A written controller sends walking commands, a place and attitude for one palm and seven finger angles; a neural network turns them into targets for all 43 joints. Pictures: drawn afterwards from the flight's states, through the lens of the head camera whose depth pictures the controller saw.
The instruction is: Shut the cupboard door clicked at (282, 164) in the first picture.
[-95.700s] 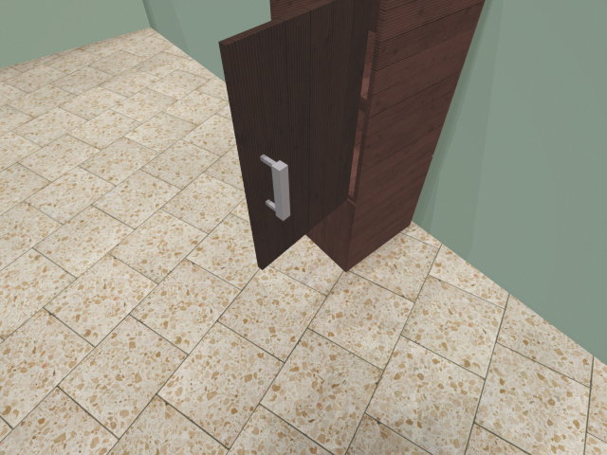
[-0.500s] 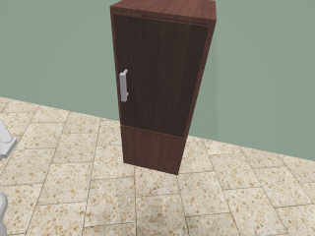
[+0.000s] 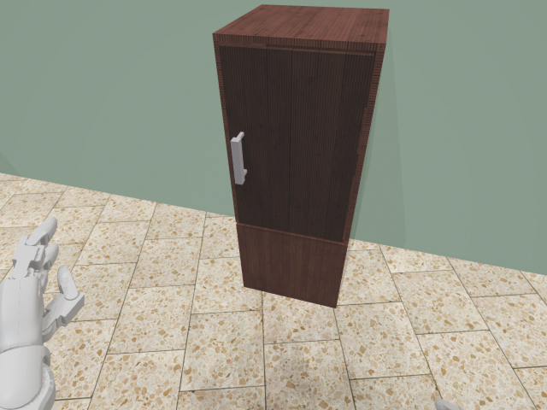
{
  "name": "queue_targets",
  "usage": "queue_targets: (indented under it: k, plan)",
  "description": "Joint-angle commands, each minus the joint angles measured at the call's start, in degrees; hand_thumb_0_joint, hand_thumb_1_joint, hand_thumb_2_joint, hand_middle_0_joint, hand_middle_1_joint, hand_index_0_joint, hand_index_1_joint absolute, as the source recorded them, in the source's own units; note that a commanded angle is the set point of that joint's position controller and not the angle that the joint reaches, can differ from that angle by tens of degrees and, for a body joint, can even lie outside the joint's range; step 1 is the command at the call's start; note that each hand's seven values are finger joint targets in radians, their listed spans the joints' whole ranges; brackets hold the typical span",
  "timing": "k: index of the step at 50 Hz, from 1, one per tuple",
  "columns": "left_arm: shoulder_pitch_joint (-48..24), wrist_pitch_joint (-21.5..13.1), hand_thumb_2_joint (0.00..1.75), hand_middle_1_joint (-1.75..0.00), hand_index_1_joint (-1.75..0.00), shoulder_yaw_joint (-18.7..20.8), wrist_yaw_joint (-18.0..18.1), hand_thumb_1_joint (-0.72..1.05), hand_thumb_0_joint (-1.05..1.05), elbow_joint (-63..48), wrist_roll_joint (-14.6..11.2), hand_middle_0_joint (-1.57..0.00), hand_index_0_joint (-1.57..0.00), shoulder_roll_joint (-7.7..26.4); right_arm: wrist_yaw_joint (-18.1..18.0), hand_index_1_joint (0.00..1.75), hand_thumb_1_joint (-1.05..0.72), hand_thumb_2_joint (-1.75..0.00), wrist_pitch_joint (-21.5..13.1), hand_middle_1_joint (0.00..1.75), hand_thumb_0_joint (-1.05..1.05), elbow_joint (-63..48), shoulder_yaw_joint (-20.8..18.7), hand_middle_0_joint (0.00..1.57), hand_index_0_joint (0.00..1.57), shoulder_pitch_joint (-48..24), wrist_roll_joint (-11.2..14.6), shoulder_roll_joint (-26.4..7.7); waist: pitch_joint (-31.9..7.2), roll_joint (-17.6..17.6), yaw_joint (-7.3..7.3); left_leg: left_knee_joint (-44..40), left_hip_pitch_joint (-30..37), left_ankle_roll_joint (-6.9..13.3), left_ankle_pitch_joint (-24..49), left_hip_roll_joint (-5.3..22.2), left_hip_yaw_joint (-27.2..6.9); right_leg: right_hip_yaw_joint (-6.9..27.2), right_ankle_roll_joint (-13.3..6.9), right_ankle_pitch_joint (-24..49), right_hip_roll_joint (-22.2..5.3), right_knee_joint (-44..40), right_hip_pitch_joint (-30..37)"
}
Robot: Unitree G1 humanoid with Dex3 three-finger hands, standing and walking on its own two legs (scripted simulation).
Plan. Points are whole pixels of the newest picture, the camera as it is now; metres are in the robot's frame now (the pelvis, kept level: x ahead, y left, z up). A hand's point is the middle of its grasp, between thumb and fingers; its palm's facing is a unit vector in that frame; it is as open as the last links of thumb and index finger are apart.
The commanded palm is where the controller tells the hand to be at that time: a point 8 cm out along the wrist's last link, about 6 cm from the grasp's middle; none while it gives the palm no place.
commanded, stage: let the arm hang, fingers relaxed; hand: left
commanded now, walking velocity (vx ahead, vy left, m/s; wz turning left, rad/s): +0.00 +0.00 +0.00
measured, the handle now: (240, 158) +0.81 +0.17 -0.04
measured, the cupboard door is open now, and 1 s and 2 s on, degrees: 0 0 0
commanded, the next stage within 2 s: look to check the result in 1.06 s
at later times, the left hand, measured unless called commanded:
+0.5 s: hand out of the picture -0.04 +0.23 -0.16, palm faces +0.02 -0.97 -0.24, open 7.2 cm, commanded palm none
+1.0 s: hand out of the picture -0.05 +0.21 -0.16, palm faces +0.00 -0.99 -0.15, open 7.3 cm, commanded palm none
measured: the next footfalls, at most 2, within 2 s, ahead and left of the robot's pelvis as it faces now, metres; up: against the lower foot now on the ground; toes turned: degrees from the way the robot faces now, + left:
none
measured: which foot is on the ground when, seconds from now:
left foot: down 0.00-1.00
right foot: down 0.00-1.00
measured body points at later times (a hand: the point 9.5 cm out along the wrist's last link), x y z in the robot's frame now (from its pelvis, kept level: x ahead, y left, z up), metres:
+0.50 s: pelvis -0.02 +0.03 +0.01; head -0.01 +0.03 +0.46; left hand -0.04 +0.28 -0.14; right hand +0.00 -0.20 -0.14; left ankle +0.05 +0.15 -0.73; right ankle -0.07 -0.07 -0.73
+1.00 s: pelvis -0.02 +0.05 +0.02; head -0.03 +0.05 +0.47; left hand -0.05 +0.26 -0.15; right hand -0.05 -0.16 -0.15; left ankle +0.05 +0.15 -0.73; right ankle -0.07 -0.07 -0.73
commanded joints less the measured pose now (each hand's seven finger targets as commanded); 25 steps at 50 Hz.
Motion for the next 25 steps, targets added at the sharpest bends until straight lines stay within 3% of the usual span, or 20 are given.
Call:
queue_targets:
  k: [1, 2, 3, 4, 5, 6, 7, 8, 9, 11, 12, 13, 14, 19, 24, 25]
  plan:
    - [4.53, 8.77, 0.9, -0.3, -0.3, -12.82, -7.83, 0.9, 0.0, 18.61, 1.72, -0.2, -0.2, -0.62, 2.51, 0.3, -0.9, -0.9, 2.07, 0.3, 0.0, -4.18, -1.78, 0.2, 0.2, -4.06, -1.22, -7.87, 2.5, 4.08, -1.21, -6.79, 9.55, 6.08, 26.99, 9.1, -10.38, 3.5, 3.75, 9.88, -3.52, 8.74, -13.54]
    - [4.07, 8.81, 0.9, -0.3, -0.3, -13.45, -7.72, 0.9, 0.0, 20.92, 2.14, -0.2, -0.2, -0.9, 2.37, 0.3, -0.9, -0.9, 2.68, 0.3, 0.0, -4.1, -1.44, 0.2, 0.2, -5.1, -1.71, -8.24, 2.48, 4.4, -0.36, -9.01, 6.02, 7.37, 23.7, 10.8, -13.51, 4.11, 3.45, -0.2, -2.42, 7.72, -11.05]
    - [3.52, 8.61, 0.9, -0.3, -0.3, -13.65, -7.84, 0.9, 0.0, 23.45, 1.87, -0.2, -0.2, 0.35, 2.07, 0.3, -0.9, -0.9, 3.0, 0.3, 0.0, -4.9, -0.97, 0.2, 0.2, -6.9, -1.84, -8.32, 2.97, 3.74, 0.26, -9.96, 1.68, 7.14, 19.8, 9.8, -13.8, 4.68, 3.16, 2.12, -2.74, 3.64, -6.74]
    - [2.11, 8.24, 0.9, -0.3, -0.3, -13.41, -7.94, 0.9, 0.0, 26.61, 1.72, -0.2, -0.2, 2.74, 1.96, 0.3, -0.9, -0.9, 3.16, 0.3, 0.0, -4.83, -0.66, 0.2, 0.2, -8.67, -1.71, -7.34, 3.53, -0.53, 0.59, -8.94, -1.22, 4.9, 16.03, 6.47, -10.49, 5.87, 2.79, 10.49, -3.67, -1.8, -2.11]
    - [0.57, 7.7, 0.9, -0.3, -0.3, -13.36, -8.07, 0.9, 0.0, 30.15, 1.95, -0.2, -0.2, 5.22, 1.92, 0.3, -0.9, -0.9, 3.3, 0.3, 0.0, -3.96, -0.65, 0.2, 0.2, -9.07, -1.62, -6.24, 3.01, -7.24, -0.1, -6.71, 0.15, 1.99, 11.71, 3.26, -6.58, 8.84, 2.0, 18.38, -5.88, -5.41, -1.85]
    - [0.04, 7.2, 0.9, -0.3, -0.3, -13.41, -8.01, 0.9, 0.0, 33.4, 1.88, -0.2, -0.2, 6.28, 1.85, 0.3, -0.9, -0.9, 3.73, 0.3, 0.0, -3.02, -0.51, 0.2, 0.2, -8.72, -1.49, -4.93, 1.49, -12.23, -0.59, -3.41, 1.94, 0.09, 8.11, 0.45, -3.2, 11.04, 0.54, 28.81, -9.81, -7.4, -1.86]
    - [-0.54, 6.82, 0.9, -0.3, -0.3, -13.46, -7.62, 0.9, 0.0, 37.05, 1.99, -0.2, -0.2, 6.64, 1.76, 0.3, -0.9, -0.9, 4.19, 0.3, 0.0, -1.71, -0.54, 0.2, 0.2, -8.46, -1.74, -4.41, 1.48, -14.79, -0.93, -2.5, 2.05, -0.69, 2.94, -0.97, -2.51, 12.13, -1.53, 37.9, -11.73, -7.93, -0.8]
    - [-0.83, 6.76, 0.9, -0.3, -0.3, -13.86, -7.29, 0.9, 0.0, 40.14, 1.87, -0.2, -0.2, 6.2, 1.59, 0.3, -0.9, -0.9, 4.56, 0.3, 0.0, -0.32, -0.42, 0.2, 0.2, -7.91, -1.78, -3.48, 1.4, -12.01, -1.21, -2.72, 2.36, -1.05, -1.78, -1.32, -2.29, 12.62, -2.73, 42.3, -12.62, -7.78, 0.66]
    - [-1.36, 6.74, 0.9, -0.3, -0.3, -14.32, -7.01, 0.9, 0.0, 42.93, 1.72, -0.2, -0.2, 5.61, 1.52, 0.3, -0.9, -0.9, 4.74, 0.3, 0.0, 1.37, -0.28, 0.2, 0.2, -7.19, -1.81, -2.55, 1.39, -8.15, -1.7, -4.59, 4.03, -1.12, -0.78, -1.02, -2.04, 11.87, -2.86, 41.46, -12.14, -7.52, 0.66]
    - [-1.58, 7.03, 0.9, -0.3, -0.3, -14.85, -6.88, 0.9, 0.0, 47.5, 1.22, -0.2, -0.2, 3.91, 1.38, 0.3, -0.9, -0.9, 4.9, 0.3, 0.0, 4.65, 0.09, 0.2, 0.2, -5.7, -1.53, -1.68, 1.91, 2.16, -2.43, -8.2, 9.82, -0.69, 10.26, 0.47, -2.82, 8.95, -0.57, 29.48, -8.6, -8.36, -2.57]
    - [-0.14, 7.08, 0.9, -0.3, -0.3, -13.89, -6.73, 0.9, 0.0, 48.02, 1.46, -0.2, -0.2, 1.06, 1.2, 0.3, -0.9, -0.9, 4.73, 0.3, 0.0, 5.5, -0.38, 0.2, 0.2, -5.49, -1.77, -1.3, 0.93, 6.78, -1.93, -8.48, 11.26, 0.0, 12.31, 1.35, -3.31, 8.11, 0.09, 24.92, -7.54, -9.5, -2.55]
    - [0.18, 7.32, 0.9, -0.3, -0.3, -13.96, -6.69, 0.9, 0.0, 49.31, 1.36, -0.2, -0.2, 1.07, 1.19, 0.3, -0.9, -0.9, 4.89, 0.3, 0.0, 6.21, -0.59, 0.2, 0.2, -5.29, -1.63, -1.04, 1.41, 10.15, -1.92, -9.07, 11.29, 0.19, 11.31, 1.6, -3.6, 7.72, 0.28, 20.96, -7.09, -10.69, -2.4]
    - [0.19, 7.46, 0.9, -0.3, -0.3, -14.29, -6.76, 0.9, 0.0, 51.23, 1.2, -0.2, -0.2, 1.25, 1.16, 0.3, -0.9, -0.9, 5.1, 0.3, 0.0, 7.42, -0.53, 0.2, 0.2, -5.2, -1.5, -0.77, 1.96, 10.99, -1.83, -9.99, 10.94, 0.28, 9.29, 1.85, -3.93, 7.83, 0.19, 18.18, -6.91, -11.96, -2.08]
    - [-0.35, 7.67, 0.9, -0.3, -0.3, -15.07, -7.12, 0.9, 0.0, 58.44, 1.18, -0.2, -0.2, 0.22, 0.95, 0.3, -0.9, -0.9, 5.83, 0.3, 0.0, 11.99, -0.76, 0.2, 0.2, -3.17, -1.1, -0.62, 9.28, 1.98, -2.35, -14.25, 9.36, -0.02, -0.73, 2.75, -5.03, 7.18, -0.3, 8.34, -6.21, -17.33, -5.14]
    - [1.65, 7.5, 0.9, -0.3, -0.3, -15.42, -7.05, 0.9, 0.0, 63.48, 1.07, -0.2, -0.2, -0.39, 0.83, 0.3, -0.9, -0.9, 5.34, 0.3, 0.0, 15.67, -0.8, 0.2, 0.2, -0.81, -0.86, -0.58, 9.69, -3.52, -2.11, -17.31, 11.0, 0.39, -1.17, 3.07, -5.3, 6.48, -0.04, 7.81, -5.76, -17.45, -4.69]
    - [2.04, 7.45, 0.9, -0.3, -0.3, -15.41, -7.0, 0.9, 0.0, 64.26, 1.1, -0.2, -0.2, -0.16, 0.86, 0.3, -0.9, -0.9, 5.24, 0.3, 0.0, 16.27, -0.85, 0.2, 0.2, -0.63, -0.73, -0.87, 9.92, -2.51, -2.01, -17.7, 11.49, 0.41, -0.77, 3.02, -5.2, 6.59, -0.01, 7.53, -5.71, -17.41, -4.92]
